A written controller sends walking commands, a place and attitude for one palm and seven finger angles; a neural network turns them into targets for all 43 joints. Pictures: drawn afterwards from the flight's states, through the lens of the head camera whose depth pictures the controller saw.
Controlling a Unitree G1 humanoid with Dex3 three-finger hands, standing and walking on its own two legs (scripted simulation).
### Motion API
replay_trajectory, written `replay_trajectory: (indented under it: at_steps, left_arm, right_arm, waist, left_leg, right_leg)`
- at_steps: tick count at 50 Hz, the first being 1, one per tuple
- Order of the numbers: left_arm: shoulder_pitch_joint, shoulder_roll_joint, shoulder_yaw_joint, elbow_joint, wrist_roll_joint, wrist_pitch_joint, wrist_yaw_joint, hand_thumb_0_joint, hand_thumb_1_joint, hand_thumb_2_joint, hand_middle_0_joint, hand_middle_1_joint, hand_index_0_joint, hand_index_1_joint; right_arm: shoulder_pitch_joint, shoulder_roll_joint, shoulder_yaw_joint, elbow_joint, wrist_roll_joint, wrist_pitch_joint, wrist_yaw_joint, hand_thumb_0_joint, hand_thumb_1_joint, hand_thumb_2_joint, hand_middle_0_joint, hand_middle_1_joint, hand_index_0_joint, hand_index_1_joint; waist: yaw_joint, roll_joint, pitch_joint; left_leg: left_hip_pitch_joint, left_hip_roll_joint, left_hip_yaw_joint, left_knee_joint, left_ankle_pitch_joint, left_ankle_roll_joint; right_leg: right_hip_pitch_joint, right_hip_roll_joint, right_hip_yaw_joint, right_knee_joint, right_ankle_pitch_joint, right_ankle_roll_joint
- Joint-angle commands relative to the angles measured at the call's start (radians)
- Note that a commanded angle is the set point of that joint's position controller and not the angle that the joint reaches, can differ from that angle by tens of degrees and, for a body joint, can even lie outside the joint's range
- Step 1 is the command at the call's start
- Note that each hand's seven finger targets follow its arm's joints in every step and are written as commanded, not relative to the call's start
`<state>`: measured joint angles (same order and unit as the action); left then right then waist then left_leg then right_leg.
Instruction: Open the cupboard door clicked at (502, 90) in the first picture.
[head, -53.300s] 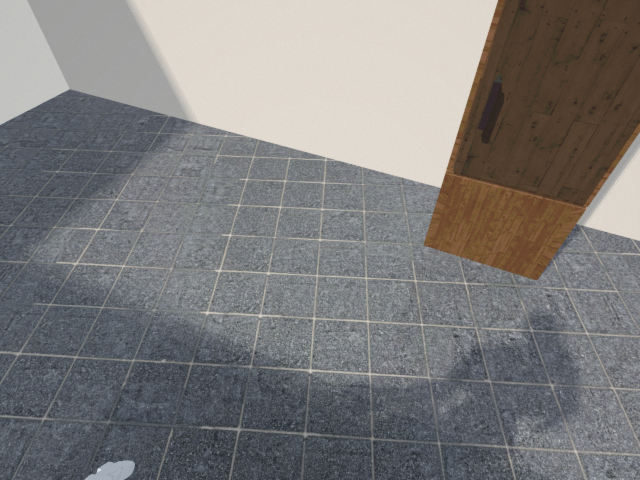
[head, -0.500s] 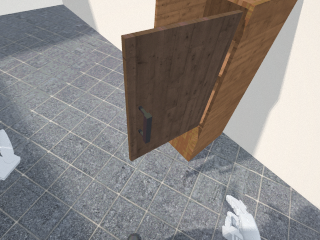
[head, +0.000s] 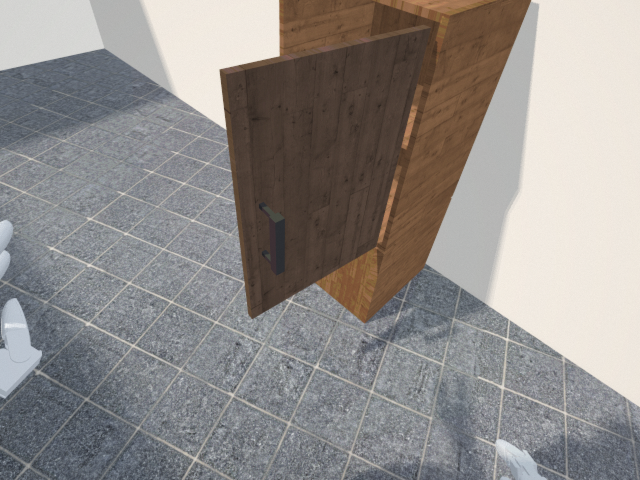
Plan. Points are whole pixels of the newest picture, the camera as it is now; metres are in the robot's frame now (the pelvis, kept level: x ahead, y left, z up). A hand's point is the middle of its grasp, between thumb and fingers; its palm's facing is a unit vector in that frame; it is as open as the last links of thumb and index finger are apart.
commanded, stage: stop stepping back and stand still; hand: left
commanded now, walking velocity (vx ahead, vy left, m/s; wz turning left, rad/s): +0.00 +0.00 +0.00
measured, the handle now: (271, 239) +0.55 +0.11 -0.06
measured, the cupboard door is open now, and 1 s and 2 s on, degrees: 83 83 83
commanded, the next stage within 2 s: let the arm hang, fingers relaxed in 0.30 s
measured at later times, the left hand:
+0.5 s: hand (72, 391) +0.20 +0.28 +0.05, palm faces +0.25 -0.84 -0.47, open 7.4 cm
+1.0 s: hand out of the picture -0.04 +0.25 -0.15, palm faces +0.06 -0.94 -0.33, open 7.3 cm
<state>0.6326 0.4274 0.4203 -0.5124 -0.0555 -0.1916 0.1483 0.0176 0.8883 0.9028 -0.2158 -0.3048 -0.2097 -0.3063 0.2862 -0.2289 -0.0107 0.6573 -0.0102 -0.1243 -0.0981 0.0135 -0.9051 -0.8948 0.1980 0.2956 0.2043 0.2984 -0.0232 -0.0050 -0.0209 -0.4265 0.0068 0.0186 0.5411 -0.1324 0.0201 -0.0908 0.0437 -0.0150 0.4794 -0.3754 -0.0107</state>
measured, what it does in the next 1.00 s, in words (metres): steps on the spot: left foot, then right foot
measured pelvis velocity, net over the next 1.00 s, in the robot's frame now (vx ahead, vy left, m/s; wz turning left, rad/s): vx -0.03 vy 0.00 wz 0.07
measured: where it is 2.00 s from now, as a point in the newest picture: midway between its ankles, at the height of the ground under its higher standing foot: outside the picture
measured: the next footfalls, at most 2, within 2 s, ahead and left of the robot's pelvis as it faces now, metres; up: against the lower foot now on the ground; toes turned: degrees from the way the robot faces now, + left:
left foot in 0.42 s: +0.07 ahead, +0.12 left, +0.00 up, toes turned +0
right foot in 0.60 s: +0.04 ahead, -0.10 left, +0.00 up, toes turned +5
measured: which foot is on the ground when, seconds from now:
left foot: down 0.00-0.28, up 0.30-0.40, down 0.42-1.00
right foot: down 0.00-0.44, up 0.46-0.58, down 0.60-1.00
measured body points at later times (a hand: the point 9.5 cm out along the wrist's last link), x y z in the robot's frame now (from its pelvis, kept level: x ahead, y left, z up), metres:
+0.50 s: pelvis -0.02 +0.02 +0.00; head -0.01 +0.00 +0.45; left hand +0.18 +0.33 +0.07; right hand +0.15 -0.24 -0.11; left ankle +0.03 +0.11 -0.73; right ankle -0.05 -0.10 -0.71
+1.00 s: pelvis -0.03 +0.00 +0.01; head +0.00 +0.00 +0.46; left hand -0.05 +0.30 -0.13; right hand +0.00 -0.27 -0.14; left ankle +0.03 +0.12 -0.73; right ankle +0.00 -0.10 -0.73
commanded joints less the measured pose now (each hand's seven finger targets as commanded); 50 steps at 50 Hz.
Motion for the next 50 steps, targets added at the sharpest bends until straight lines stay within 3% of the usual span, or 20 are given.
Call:
replay_trajectory:
  at_steps: [1,7,11,12,14,17,19,20,21,22,24,26,28,29,31,33,35,39,42,50]
  left_arm:
    - [-0.203,0.185,0.102,-0.193,0.018,-0.068,0.025,0.000,0.900,0.900,-0.200,-0.300,-0.200,-0.300]
    - [-0.251,0.171,0.112,-0.156,0.036,-0.078,0.024,0.000,0.900,0.900,-0.200,-0.300,-0.200,-0.300]
    - [-0.082,0.166,0.118,-0.161,0.022,-0.065,0.013,0.000,0.900,0.900,-0.200,-0.300,-0.200,-0.300]
    - [-0.051,0.166,0.114,-0.188,0.019,-0.061,0.007,0.000,0.900,0.900,-0.200,-0.300,-0.200,-0.300]
    - [-0.080,0.186,0.132,-0.230,0.004,-0.046,0.008,0.000,0.900,0.900,-0.200,-0.300,-0.200,-0.300]
    - [-0.089,0.143,0.118,-0.144,0.003,-0.026,0.013,0.000,0.900,0.900,-0.200,-0.300,-0.200,-0.300]
    - [-0.158,0.145,0.103,-0.106,0.012,-0.031,0.016,0.000,0.900,0.900,-0.200,-0.300,-0.200,-0.300]
    - [-0.221,-0.065,-0.324,0.625,0.095,0.097,-0.128,0.000,0.900,0.900,-0.200,-0.300,-0.200,-0.300]
    - [-0.194,-0.039,-0.292,0.609,0.091,0.180,-0.135,0.000,0.900,0.900,-0.200,-0.300,-0.200,-0.300]
    - [-0.193,-0.046,-0.293,0.579,0.093,0.207,-0.127,0.000,0.900,0.900,-0.200,-0.300,-0.200,-0.300]
    - [-0.279,-0.045,-0.304,0.669,0.087,0.199,-0.124,0.000,0.900,0.900,-0.200,-0.300,-0.200,-0.300]
    - [-0.320,-0.016,-0.310,0.805,0.088,0.186,-0.128,0.000,0.900,0.900,-0.200,-0.300,-0.200,-0.300]
    - [-0.312,0.022,-0.313,0.955,0.090,0.183,-0.132,0.000,0.900,0.900,-0.200,-0.300,-0.200,-0.300]
    - [-0.324,0.059,-0.316,1.015,0.093,0.180,-0.134,0.000,0.900,0.900,-0.200,-0.300,-0.200,-0.300]
    - [-0.435,0.104,-0.340,1.092,0.092,0.186,-0.142,0.000,0.900,0.900,-0.200,-0.300,-0.200,-0.300]
    - [-0.530,0.098,-0.357,1.156,0.085,0.197,-0.140,0.000,0.900,0.900,-0.200,-0.300,-0.200,-0.300]
    - [-0.552,0.073,-0.366,1.229,0.078,0.196,-0.136,0.000,0.900,0.900,-0.200,-0.300,-0.200,-0.300]
    - [-0.450,0.023,-0.367,1.372,0.067,0.191,-0.138,0.000,0.900,0.900,-0.200,-0.300,-0.200,-0.300]
    - [-0.401,0.039,-0.353,1.457,0.074,0.198,-0.139,0.000,0.900,0.900,-0.200,-0.300,-0.200,-0.300]
    - [-0.450,0.052,-0.364,1.560,0.065,0.171,-0.138,0.000,0.900,0.900,-0.200,-0.300,-0.200,-0.300]
  right_arm:
    - [-0.146,-0.112,-0.032,-0.138,-0.001,-0.075,-0.023,0.000,-0.900,-0.900,0.200,0.300,0.200,0.300]
    - [-0.155,-0.103,-0.012,-0.147,-0.009,-0.102,-0.026,0.000,-0.900,-0.900,0.200,0.300,0.200,0.300]
    - [-0.137,-0.075,-0.015,-0.174,-0.005,-0.099,-0.002,0.000,-0.900,-0.900,0.200,0.300,0.200,0.300]
    - [-0.136,-0.072,-0.019,-0.181,-0.002,-0.090,0.007,0.000,-0.900,-0.900,0.200,0.300,0.200,0.300]
    - [-0.153,-0.074,-0.024,-0.158,-0.005,-0.060,0.017,0.000,-0.900,-0.900,0.200,0.300,0.200,0.300]
    - [-0.139,-0.072,-0.022,-0.143,0.007,-0.051,0.021,0.000,-0.900,-0.900,0.200,0.300,0.200,0.300]
    - [-0.149,-0.082,-0.007,-0.134,0.010,-0.067,0.003,0.000,-0.900,-0.900,0.200,0.300,0.200,0.300]
    - [-0.140,-0.241,-0.076,0.130,-0.010,-0.115,0.090,0.000,-0.900,-0.900,0.200,0.300,0.200,0.300]
    - [-0.096,-0.282,-0.088,0.080,0.007,-0.017,0.092,0.000,-0.900,-0.900,0.200,0.300,0.200,0.300]
    - [-0.106,-0.261,-0.078,0.040,0.006,0.019,0.084,0.000,-0.900,-0.900,0.200,0.300,0.200,0.300]
    - [-0.115,-0.230,-0.051,0.036,-0.018,0.039,0.076,0.000,-0.900,-0.900,0.200,0.300,0.200,0.300]
    - [-0.135,-0.234,-0.049,0.043,-0.030,0.051,0.078,0.000,-0.900,-0.900,0.200,0.300,0.200,0.300]
    - [-0.201,-0.249,-0.050,0.065,-0.018,0.067,0.083,0.000,-0.900,-0.900,0.200,0.300,0.200,0.300]
    - [-0.219,-0.233,-0.051,0.078,-0.009,0.077,0.087,0.000,-0.900,-0.900,0.200,0.300,0.200,0.300]
    - [-0.177,-0.189,-0.046,0.115,-0.006,0.108,0.098,0.000,-0.900,-0.900,0.200,0.300,0.200,0.300]
    - [-0.139,-0.191,-0.049,0.179,-0.012,0.136,0.095,0.000,-0.900,-0.900,0.200,0.300,0.200,0.300]
    - [-0.101,-0.186,-0.048,0.221,-0.012,0.138,0.089,0.000,-0.900,-0.900,0.200,0.300,0.200,0.300]
    - [-0.124,-0.212,-0.042,0.277,-0.020,0.120,0.081,0.000,-0.900,-0.900,0.200,0.300,0.200,0.300]
    - [-0.139,-0.253,-0.058,0.307,-0.020,0.123,0.079,0.000,-0.900,-0.900,0.200,0.300,0.200,0.300]
    - [-0.105,-0.244,-0.059,0.385,-0.008,0.112,0.075,0.000,-0.900,-0.900,0.200,0.300,0.200,0.300]
  waist:
    - [-0.012,0.020,0.039]
    - [0.026,0.296,0.049]
    - [0.040,0.133,-0.083]
    - [0.029,0.027,-0.108]
    - [0.028,-0.145,-0.059]
    - [0.009,-0.120,-0.004]
    - [-0.003,0.009,0.014]
    - [-0.056,0.182,-0.042]
    - [-0.022,0.262,-0.039]
    - [-0.014,0.196,-0.025]
    - [-0.005,-0.003,-0.083]
    - [0.023,-0.119,-0.117]
    - [0.070,-0.128,-0.144]
    - [0.072,-0.140,-0.129]
    - [0.003,-0.050,-0.019]
    - [-0.028,-0.059,0.060]
    - [-0.035,-0.084,0.085]
    - [0.021,0.219,0.033]
    - [0.052,0.201,0.053]
    - [0.021,0.048,0.015]
  left_leg:
    - [0.370,0.038,-0.073,0.039,-0.127,-0.026]
    - [0.069,0.171,-0.332,-0.515,-0.604,-0.043]
    - [0.125,0.085,-0.120,-0.341,-0.357,-0.057]
    - [0.214,0.022,-0.031,-0.138,-0.215,-0.051]
    - [0.218,-0.012,-0.024,0.228,-0.100,-0.043]
    - [0.099,0.028,-0.054,0.202,-0.150,-0.031]
    - [0.204,0.037,-0.038,-0.079,0.020,-0.015]
    - [0.294,0.118,-0.180,0.037,0.520,0.023]
    - [0.290,0.222,-0.289,-0.020,0.836,0.119]
    - [0.290,0.271,-0.317,-0.049,0.934,0.187]
    - [0.210,0.284,-0.408,-0.095,0.751,0.231]
    - [0.228,0.253,-0.363,-0.086,0.628,0.218]
    - [0.093,0.165,-0.250,-0.066,0.285,0.134]
    - [0.049,0.068,-0.191,-0.038,0.026,0.073]
    - [0.126,-0.038,-0.096,0.052,-0.290,0.016]
    - [0.230,-0.051,-0.067,0.141,-0.263,0.012]
    - [0.261,-0.030,-0.077,0.107,-0.179,0.016]
    - [0.115,0.081,-0.255,-0.215,-0.324,0.043]
    - [0.012,0.105,-0.309,-0.325,-0.520,0.051]
    - [0.219,0.080,-0.211,-0.241,-0.214,0.032]
  right_leg:
    - [-0.449,-0.142,0.093,-0.215,-0.144,-0.073]
    - [-0.106,0.051,-0.038,0.125,-0.135,-0.008]
    - [0.012,0.013,-0.021,-0.104,-0.072,-0.038]
    - [-0.087,-0.072,0.083,-0.209,-0.067,-0.070]
    - [-0.312,-0.291,0.334,-0.333,-0.077,-0.160]
    - [-0.232,-0.268,0.222,-0.220,0.162,-0.153]
    - [-0.200,-0.171,0.119,-0.092,0.319,-0.056]
    - [-0.373,-0.141,0.003,0.223,0.396,-0.011]
    - [-0.364,-0.086,0.030,0.343,0.080,0.018]
    - [-0.397,-0.061,0.059,0.422,-0.157,0.029]
    - [-0.366,-0.051,0.116,0.505,-0.231,0.028]
    - [-0.288,-0.067,0.101,0.393,-0.157,0.010]
    - [-0.063,-0.071,0.086,0.157,0.052,0.001]
    - [-0.038,-0.107,0.181,0.019,0.083,-0.019]
    - [-0.277,-0.266,0.360,-0.198,-0.204,-0.112]
    - [-0.462,-0.238,0.337,-0.253,-0.362,-0.130]
    - [-0.442,-0.205,0.278,-0.234,-0.235,-0.120]
    - [-0.189,-0.095,0.150,-0.083,-0.093,-0.060]
    - [-0.084,-0.062,0.102,-0.037,-0.074,-0.059]
    - [-0.130,-0.122,0.142,-0.164,0.007,-0.069]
